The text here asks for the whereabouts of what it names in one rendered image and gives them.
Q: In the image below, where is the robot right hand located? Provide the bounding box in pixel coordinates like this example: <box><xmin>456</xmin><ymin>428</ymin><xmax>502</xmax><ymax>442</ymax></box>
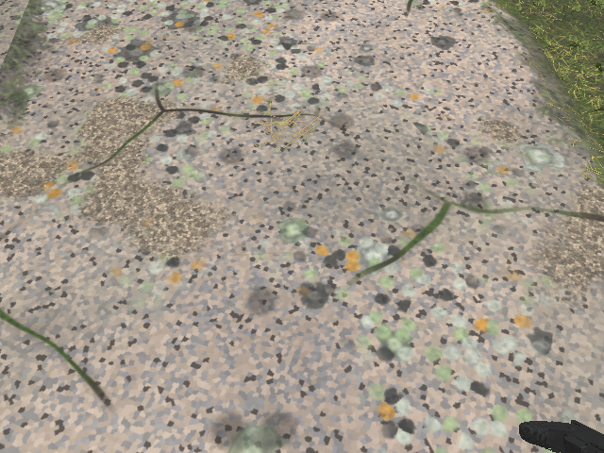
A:
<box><xmin>519</xmin><ymin>420</ymin><xmax>604</xmax><ymax>453</ymax></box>

